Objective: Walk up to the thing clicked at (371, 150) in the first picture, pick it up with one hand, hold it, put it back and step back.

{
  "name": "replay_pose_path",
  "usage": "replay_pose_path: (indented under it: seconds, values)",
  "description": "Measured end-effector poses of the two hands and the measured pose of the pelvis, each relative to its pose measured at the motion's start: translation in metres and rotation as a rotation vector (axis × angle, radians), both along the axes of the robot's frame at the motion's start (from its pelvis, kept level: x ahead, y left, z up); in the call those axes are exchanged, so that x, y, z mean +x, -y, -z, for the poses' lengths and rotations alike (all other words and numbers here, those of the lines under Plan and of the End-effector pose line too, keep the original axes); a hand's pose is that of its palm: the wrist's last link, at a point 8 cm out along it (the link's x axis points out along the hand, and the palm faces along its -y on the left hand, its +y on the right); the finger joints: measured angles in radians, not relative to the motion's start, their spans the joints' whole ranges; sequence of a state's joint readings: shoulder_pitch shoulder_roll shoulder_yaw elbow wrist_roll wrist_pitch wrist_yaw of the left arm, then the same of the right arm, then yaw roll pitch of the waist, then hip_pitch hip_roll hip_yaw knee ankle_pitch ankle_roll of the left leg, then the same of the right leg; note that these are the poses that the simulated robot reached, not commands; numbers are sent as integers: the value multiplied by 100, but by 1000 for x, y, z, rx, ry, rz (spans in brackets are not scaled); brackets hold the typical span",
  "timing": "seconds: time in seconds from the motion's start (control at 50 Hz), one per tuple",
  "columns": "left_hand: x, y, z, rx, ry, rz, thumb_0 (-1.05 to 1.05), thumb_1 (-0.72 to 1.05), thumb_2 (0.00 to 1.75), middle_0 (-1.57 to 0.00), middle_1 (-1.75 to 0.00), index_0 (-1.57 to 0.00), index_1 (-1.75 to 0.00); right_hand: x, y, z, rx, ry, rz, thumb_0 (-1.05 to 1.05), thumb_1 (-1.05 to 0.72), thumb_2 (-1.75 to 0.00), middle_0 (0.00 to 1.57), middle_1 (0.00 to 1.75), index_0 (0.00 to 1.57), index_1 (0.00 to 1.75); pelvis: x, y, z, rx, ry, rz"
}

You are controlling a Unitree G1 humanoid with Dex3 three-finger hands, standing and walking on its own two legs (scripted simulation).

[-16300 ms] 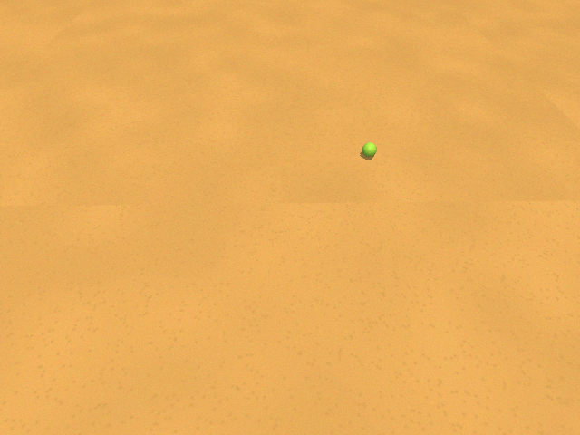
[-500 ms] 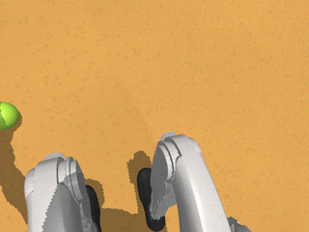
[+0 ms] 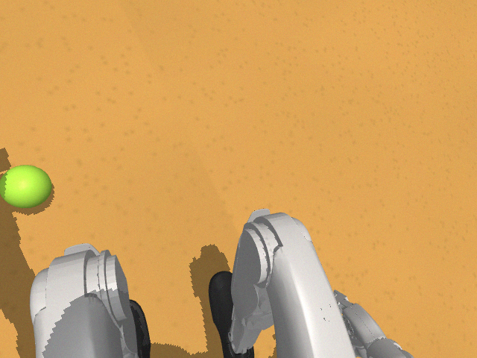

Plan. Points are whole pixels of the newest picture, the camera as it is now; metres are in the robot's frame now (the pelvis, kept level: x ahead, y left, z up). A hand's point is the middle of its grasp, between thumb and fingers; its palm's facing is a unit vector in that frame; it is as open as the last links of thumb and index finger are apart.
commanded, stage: rest palm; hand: left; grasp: from above
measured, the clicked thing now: (26, 186) +0.44 +0.28 -0.27
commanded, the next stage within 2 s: close in 1.06 s
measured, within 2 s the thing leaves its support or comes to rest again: neither
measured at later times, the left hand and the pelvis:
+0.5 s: hand out of the picture +0.44 +0.32 -0.24, palm faces -0.42 -0.11 -0.90, open 14.2 cm; pelvis +0.00 +0.00 -0.01, yaw -4 degrees
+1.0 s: hand out of the picture +0.44 +0.32 -0.25, palm faces -0.46 -0.14 -0.88, open 14.2 cm; pelvis +0.00 +0.00 -0.02, yaw -5 degrees
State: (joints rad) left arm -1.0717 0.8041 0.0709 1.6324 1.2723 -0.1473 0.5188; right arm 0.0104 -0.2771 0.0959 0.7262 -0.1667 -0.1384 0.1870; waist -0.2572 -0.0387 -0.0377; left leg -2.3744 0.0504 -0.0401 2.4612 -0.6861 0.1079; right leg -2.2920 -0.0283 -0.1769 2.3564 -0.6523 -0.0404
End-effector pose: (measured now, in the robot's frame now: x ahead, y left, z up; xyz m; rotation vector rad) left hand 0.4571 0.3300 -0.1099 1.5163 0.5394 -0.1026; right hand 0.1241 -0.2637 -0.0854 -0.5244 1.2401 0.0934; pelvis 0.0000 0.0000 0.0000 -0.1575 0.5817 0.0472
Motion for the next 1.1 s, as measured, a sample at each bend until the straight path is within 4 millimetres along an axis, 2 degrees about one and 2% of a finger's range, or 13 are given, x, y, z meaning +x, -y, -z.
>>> replay_pose_path:
  seconds: [0.06,0.12,0.2,0.28,0.34,0.44,0.56,0.64,0.82,1.1]
  values:
    - [3,7,16,-14,-101,-5,0,-55,101,-7,-101,-6,-101,-28,4,3,14,-74,47,0,-91,-89,20,30,20,30,2,2,0,0,-7,2]
    - [-5,18,38,-48,-197,25,0,-52,98,-7,-104,-7,-103,-58,8,2,18,-172,91,0,-91,-90,20,30,20,30,4,5,-2,2,-8,4]
    - [-14,28,58,-121,-195,72,0,-51,96,-7,-106,-8,-105,-88,11,-5,10,-294,100,1,-92,-90,20,30,20,30,4,9,-3,1,10,12]
    - [-17,28,67,-160,-117,120,0,-51,95,-7,-107,-9,-105,-102,17,-13,-32,-353,86,1,-92,-90,20,30,20,30,3,11,0,-5,28,25]
    - [-16,24,69,-160,-57,131,0,-52,95,-7,-105,-8,-104,-101,21,-18,-67,-355,60,1,-91,-90,20,30,20,30,3,11,5,-13,42,34]
    - [-13,14,69,-110,-19,135,0,-52,97,-7,-101,-8,-101,-86,22,-21,-109,-279,17,1,-91,-89,20,30,20,30,3,6,12,-36,57,44]
    - [-8,3,72,-95,-30,78,0,-53,101,-7,-99,-7,-100,-65,8,-22,-88,-182,-31,0,-90,-89,20,30,20,30,4,-1,15,-56,67,43]
    - [-7,-1,80,-93,-55,43,0,-52,101,-7,-99,-7,-100,-60,-3,-20,-53,-164,-50,0,-90,-89,20,30,20,30,4,-2,16,-62,68,40]
    - [-4,7,88,-102,-71,63,0,-52,99,-7,-100,-7,-101,-70,-18,-16,17,-204,-58,0,-91,-90,20,30,20,30,5,0,14,-65,72,40]
    - [-10,7,91,-101,-73,55,0,-53,103,-8,-100,-7,-101,-95,-10,-23,-5,-236,-46,0,-91,-90,20,30,20,30,-1,1,16,-76,103,60]
